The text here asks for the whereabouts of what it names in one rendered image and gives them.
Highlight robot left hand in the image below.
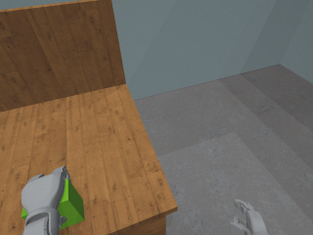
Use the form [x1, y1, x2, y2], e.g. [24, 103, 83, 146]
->
[21, 165, 71, 228]

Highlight sponge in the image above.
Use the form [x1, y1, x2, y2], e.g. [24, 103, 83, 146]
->
[21, 179, 85, 230]

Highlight table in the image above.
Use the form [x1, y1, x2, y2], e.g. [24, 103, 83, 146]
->
[0, 0, 178, 235]

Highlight robot right hand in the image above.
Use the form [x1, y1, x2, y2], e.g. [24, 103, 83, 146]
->
[230, 199, 269, 235]

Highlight robot left forearm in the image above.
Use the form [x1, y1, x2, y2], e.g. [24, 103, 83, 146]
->
[22, 208, 60, 235]

